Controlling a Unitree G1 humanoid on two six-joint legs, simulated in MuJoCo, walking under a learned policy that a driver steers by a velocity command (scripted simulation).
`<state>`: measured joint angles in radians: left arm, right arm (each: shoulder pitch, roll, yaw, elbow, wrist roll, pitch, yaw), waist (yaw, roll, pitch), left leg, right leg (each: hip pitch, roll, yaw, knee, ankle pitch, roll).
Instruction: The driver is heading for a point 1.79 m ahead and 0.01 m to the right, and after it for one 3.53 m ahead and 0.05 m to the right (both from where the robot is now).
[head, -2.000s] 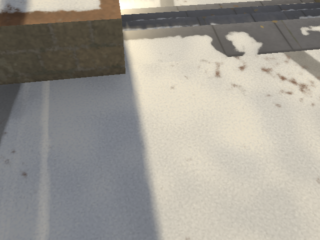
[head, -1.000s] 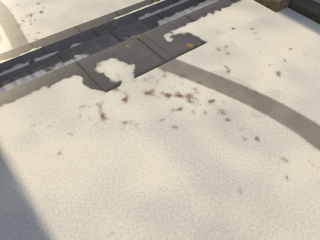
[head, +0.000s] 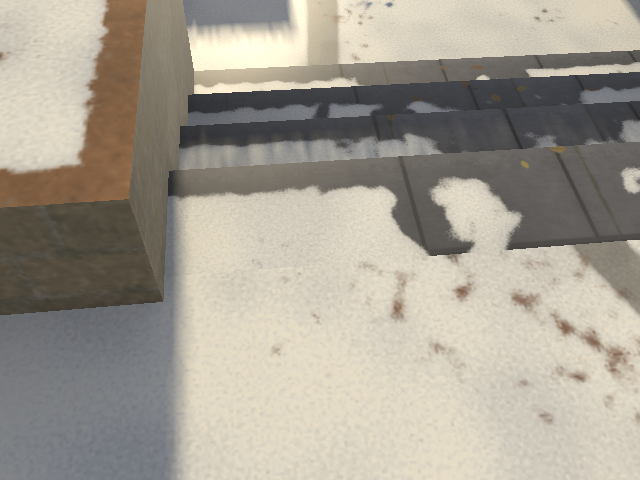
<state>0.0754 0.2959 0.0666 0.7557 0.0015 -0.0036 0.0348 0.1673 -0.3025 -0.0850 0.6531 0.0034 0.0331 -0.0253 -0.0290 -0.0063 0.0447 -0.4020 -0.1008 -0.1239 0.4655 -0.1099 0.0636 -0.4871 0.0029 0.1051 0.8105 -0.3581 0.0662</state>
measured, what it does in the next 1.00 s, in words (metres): steps on the spot: right foot, then left foot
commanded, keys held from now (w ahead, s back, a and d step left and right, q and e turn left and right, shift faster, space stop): q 0.32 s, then no key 0.12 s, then e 0.56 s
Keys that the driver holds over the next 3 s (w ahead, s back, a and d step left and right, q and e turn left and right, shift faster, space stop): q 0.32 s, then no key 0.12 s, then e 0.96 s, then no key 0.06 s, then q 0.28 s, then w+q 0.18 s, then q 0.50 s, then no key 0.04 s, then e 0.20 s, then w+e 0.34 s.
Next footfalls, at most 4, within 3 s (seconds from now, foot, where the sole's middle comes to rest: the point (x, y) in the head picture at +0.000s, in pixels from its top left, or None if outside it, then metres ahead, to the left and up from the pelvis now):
0.12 right None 0.07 -0.15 -0.77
0.52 left None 0.01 0.12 -0.77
0.96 right None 0.04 -0.13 -0.77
1.50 left None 0.09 0.09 -0.77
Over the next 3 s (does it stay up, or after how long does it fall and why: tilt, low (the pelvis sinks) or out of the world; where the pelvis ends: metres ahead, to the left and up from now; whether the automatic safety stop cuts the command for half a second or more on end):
stays up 0.26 0.02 0.00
